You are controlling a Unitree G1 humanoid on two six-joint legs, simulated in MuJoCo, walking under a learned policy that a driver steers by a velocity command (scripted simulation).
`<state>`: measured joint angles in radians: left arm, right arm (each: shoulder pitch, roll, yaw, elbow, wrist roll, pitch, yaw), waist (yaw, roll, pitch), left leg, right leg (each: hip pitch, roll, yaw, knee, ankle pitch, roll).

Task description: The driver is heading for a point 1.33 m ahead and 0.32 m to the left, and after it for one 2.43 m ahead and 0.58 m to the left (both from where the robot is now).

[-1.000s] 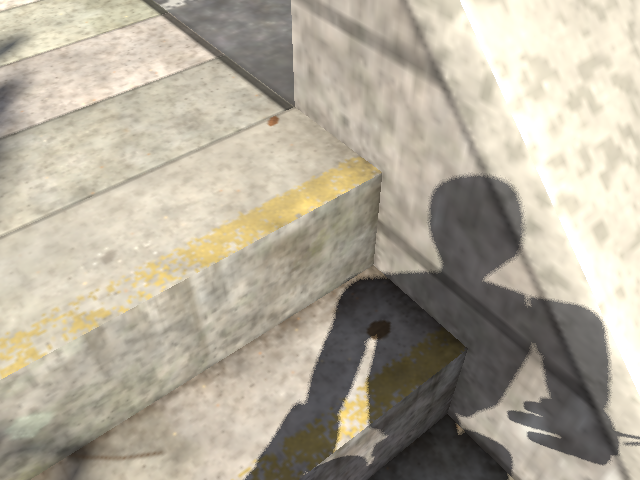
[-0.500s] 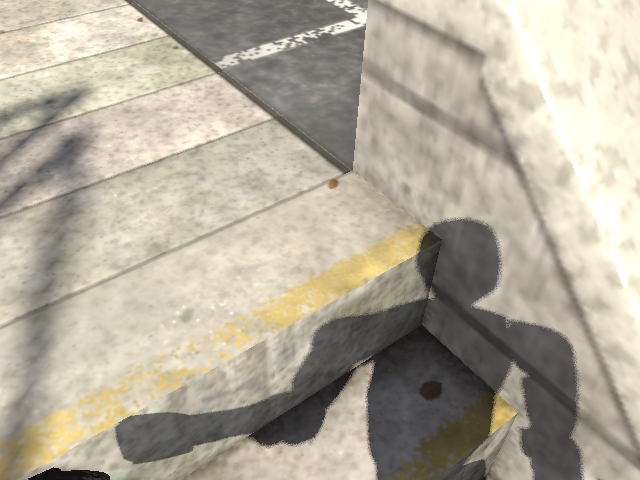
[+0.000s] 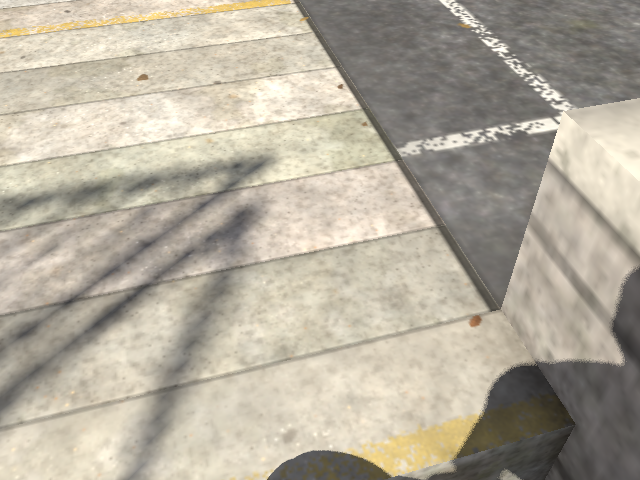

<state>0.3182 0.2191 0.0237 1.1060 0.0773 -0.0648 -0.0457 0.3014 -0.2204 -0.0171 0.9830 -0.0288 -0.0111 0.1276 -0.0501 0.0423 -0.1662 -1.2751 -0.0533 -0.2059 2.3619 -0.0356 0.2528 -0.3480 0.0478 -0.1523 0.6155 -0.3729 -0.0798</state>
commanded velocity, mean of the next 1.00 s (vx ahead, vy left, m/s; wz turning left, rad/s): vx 0.08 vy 0.00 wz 0.42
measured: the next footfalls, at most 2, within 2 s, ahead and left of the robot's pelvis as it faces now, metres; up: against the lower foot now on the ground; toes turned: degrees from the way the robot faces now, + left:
left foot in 0.22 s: +0.20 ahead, +0.11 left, +0.22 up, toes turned +22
right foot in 0.70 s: +0.28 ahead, -0.11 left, +0.22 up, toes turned +24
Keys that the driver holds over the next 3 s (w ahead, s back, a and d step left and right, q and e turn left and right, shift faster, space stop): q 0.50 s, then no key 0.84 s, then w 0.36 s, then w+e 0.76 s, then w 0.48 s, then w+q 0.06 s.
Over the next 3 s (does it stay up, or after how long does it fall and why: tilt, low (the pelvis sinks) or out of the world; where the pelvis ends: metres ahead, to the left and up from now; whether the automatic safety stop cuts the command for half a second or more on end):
stays up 0.91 0.21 0.43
